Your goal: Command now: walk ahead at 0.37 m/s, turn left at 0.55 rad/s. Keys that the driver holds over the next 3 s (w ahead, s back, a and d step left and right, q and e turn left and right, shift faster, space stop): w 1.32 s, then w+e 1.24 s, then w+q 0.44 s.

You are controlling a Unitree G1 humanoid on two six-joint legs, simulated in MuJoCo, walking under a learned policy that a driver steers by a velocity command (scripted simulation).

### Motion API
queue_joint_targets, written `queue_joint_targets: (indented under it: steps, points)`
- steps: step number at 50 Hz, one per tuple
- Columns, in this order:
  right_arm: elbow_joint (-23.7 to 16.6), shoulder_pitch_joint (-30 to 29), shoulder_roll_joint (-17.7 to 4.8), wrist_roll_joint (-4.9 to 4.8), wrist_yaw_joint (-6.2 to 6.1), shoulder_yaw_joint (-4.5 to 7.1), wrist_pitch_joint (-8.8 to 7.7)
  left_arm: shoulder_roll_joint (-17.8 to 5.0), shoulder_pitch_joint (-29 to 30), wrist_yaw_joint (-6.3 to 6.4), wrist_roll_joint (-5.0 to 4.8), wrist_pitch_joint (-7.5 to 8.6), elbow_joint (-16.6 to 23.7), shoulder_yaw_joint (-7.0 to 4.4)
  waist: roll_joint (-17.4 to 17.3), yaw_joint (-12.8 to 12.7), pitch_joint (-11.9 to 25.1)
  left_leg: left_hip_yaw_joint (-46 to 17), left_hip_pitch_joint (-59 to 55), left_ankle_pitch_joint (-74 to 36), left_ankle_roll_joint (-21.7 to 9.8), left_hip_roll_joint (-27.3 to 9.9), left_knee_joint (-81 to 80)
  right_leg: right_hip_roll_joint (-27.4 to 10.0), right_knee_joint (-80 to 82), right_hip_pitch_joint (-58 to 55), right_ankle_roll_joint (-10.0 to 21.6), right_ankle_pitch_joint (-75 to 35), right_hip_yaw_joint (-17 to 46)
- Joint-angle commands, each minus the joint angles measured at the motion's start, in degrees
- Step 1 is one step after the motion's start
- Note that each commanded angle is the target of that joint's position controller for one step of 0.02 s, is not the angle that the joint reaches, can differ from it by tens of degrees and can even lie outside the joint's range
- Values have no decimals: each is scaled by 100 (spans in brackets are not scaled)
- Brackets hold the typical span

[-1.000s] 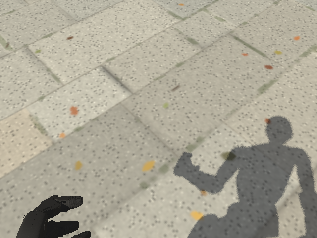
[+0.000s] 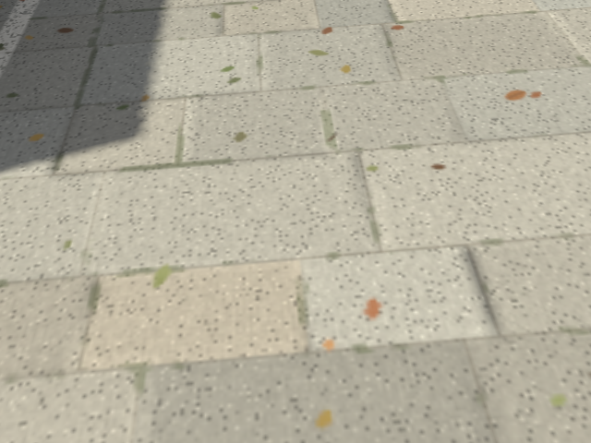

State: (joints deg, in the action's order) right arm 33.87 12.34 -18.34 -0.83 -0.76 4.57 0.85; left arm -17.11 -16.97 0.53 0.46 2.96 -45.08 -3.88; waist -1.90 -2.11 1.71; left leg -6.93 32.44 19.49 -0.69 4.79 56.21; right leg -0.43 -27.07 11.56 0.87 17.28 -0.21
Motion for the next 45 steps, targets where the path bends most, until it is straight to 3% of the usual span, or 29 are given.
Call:
queue_joint_targets:
  steps: [1,3,5,10,12,14,15,16,17,18,19,20,21,22,23,25,27,29,32,36,39,40,41,42,43,44,45]
  points:
    - [-417,-292,-469,28,64,159,-181,-682,167,95,-18,177,395,-124,883,-11,-639,-114,1741,-685,163,-504,914,-1471,1831,-825,700,769,1600]
    - [-423,-391,-237,-19,85,79,-242,-633,-202,61,25,218,267,-107,796,-133,-615,-51,1690,-1022,206,-516,778,-1355,1873,-906,770,179,1135]
    - [-492,-634,-181,-35,106,40,-289,-668,-399,30,13,206,182,-108,806,-250,-690,38,1673,-1225,252,-548,212,-1330,1927,-1040,840,-232,842]
    - [-700,-1403,77,-39,298,-129,-402,-936,-667,-6,-131,118,-46,-132,906,-476,-872,797,778,-1463,249,-738,-1513,-1361,1951,-916,876,-1053,312]
    - [-733,-1526,32,-74,362,-133,-434,-1035,-822,-35,-194,81,-155,-149,953,-487,-924,949,365,-1187,105,-656,-1988,-1481,1866,-983,878,-1342,276]
    - [-731,-1390,-137,-81,389,-75,-459,-1150,-848,-46,-256,35,-252,-176,1090,-264,-808,1021,-181,-918,-141,-503,-2397,-1629,1553,-1174,820,-2402,260]
    - [-632,-986,-285,-69,373,7,-464,-1210,-767,-34,-276,17,-280,-184,1108,66,-516,1112,-866,-990,-300,-352,-2634,-1603,1063,-1212,731,-3611,109]
    - [-357,-150,-509,-58,331,145,-450,-1163,-725,-16,-288,8,-301,-160,949,542,32,1197,-2047,-1264,-509,-197,-2954,-1387,86,-1068,586,-4610,-211]
    - [-110,776,-786,-36,248,275,-400,-993,-714,3,-215,51,-238,-87,798,985,707,777,-3682,-1313,-698,-560,-2750,-1179,-1161,-138,374,-4093,-385]
    - [1,1499,-1431,93,156,383,-361,-313,-921,-40,-30,159,119,150,-714,975,1692,-1864,-5925,-644,-1493,-2273,-2806,-401,-3511,2170,-33,-1007,-501]
    - [33,1561,-1168,67,153,289,-378,-427,-824,-53,-116,309,62,134,-1070,964,2258,-3617,-5787,-191,-1874,-2827,-3762,11,-4539,2804,-56,1480,436]
    - [77,1148,-848,62,184,156,-420,-863,-393,-87,-298,360,225,-19,-813,884,1273,-2736,-5067,-125,-1612,-2591,-3872,-343,-4848,3328,2,1159,540]
    - [97,818,-631,28,194,90,-435,-819,-71,-93,-325,375,302,-1,-624,726,644,-1889,-4274,-394,-1447,-2293,-3951,-589,-4675,3338,64,683,361]
    - [114,495,-463,33,216,33,-455,-727,37,-79,-222,361,283,0,-325,535,227,-1360,-3543,-710,-1348,-2000,-4152,-743,-4328,3167,36,269,305]
    - [106,257,-325,77,233,-7,-494,-678,-55,-82,-152,302,240,-23,-428,318,26,-989,-2989,-1067,-1281,-1790,-4358,-877,-4059,2821,4,-58,353]
    - [163,62,-310,88,229,9,-575,-443,-284,-116,-137,180,135,18,-424,76,-79,-641,-2428,-1523,-1361,-1688,-4705,-892,-3891,2427,-115,-372,301]
    - [294,71,-395,79,214,34,-656,-387,-106,-104,-103,105,205,29,-276,2,-288,-319,-2209,-1955,-1412,-1661,-4879,-893,-3491,2574,-240,-692,283]
    - [434,203,-452,76,175,47,-671,-336,355,-104,-59,111,362,59,-164,105,-477,-47,-2206,-2115,-1369,-1573,-4939,-875,-2699,2749,-307,-1295,284]
    - [586,428,-612,44,112,80,-630,-200,1071,-196,-86,197,541,144,-124,362,-641,291,-2147,-1994,-1185,-1437,-4997,-644,-1345,2426,-248,-2257,103]
    - [877,834,-812,-57,78,145,-569,-329,1651,-312,-137,237,774,137,-75,522,-747,202,-2818,-1773,-1085,-1781,-4825,-506,-567,2416,-56,-2369,209]
    - [1027,910,-868,-65,44,178,-464,-474,1649,-367,-108,248,842,87,-116,410,-625,140,-3465,-2418,-930,-1981,-4376,-384,-319,2281,164,-1710,158]
    - [1048,873,-910,-50,34,187,-426,-558,1434,-361,-105,249,807,46,-204,276,-457,178,-3588,-3182,-859,-1942,-4035,-243,-284,1914,253,-1445,23]
    - [1057,797,-912,-29,24,175,-379,-708,870,-328,-97,245,664,-49,-206,-52,-66,346,-3568,-4148,-740,-1741,-3256,-24,-189,1095,398,-1361,-200]
    - [1044,864,-734,29,-1,90,-346,-976,-34,-270,-94,230,428,-180,-102,-439,605,594,-3038,-4172,-542,-1412,-2011,-93,-349,-320,584,-1488,-146]
    - [861,1517,-173,94,16,-98,-406,-1590,-712,-224,33,220,359,-305,999,-318,1649,824,-1059,-2169,-159,-747,281,-1567,-394,-2629,1354,-1079,2038]
    - [965,1773,39,52,52,-187,-525,-1464,-961,-283,-56,212,262,-269,1892,-290,2235,174,203,1412,9,-15,1467,-2167,725,-3420,1857,128,4308]
    - [898,1151,-577,-100,99,-39,-604,-1011,-705,-271,-123,219,296,-134,1287,-420,1501,-123,884,1290,-63,-384,1959,-2025,969,-2994,1554,825,3917]
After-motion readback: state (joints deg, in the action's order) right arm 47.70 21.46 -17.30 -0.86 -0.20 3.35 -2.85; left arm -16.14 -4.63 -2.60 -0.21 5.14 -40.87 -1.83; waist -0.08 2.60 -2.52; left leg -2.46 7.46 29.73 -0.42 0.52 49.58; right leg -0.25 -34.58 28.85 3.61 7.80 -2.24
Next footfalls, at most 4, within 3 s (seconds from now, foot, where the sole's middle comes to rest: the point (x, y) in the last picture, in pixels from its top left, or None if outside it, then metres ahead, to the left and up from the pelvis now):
0.34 left None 0.26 0.18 -0.78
0.84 right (344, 411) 0.61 -0.02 -0.78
1.38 left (240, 311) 0.88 0.25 -0.78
1.92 right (331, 231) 1.16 0.00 -0.78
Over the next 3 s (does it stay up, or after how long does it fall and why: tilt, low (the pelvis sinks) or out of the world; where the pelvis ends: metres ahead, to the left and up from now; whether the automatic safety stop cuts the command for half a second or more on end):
stays up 1.54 -0.11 0.00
